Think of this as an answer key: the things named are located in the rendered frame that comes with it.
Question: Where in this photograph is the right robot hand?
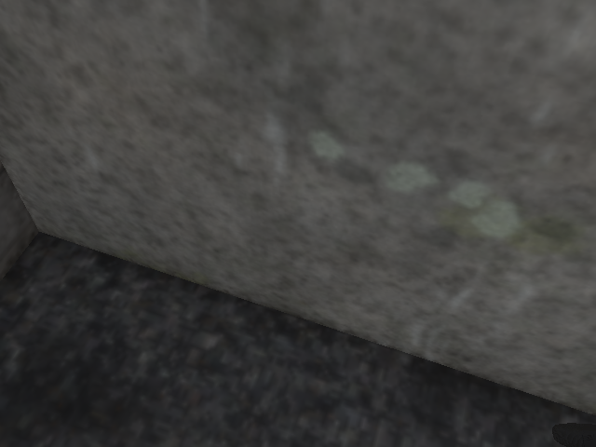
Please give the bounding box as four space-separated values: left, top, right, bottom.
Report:
552 423 596 447

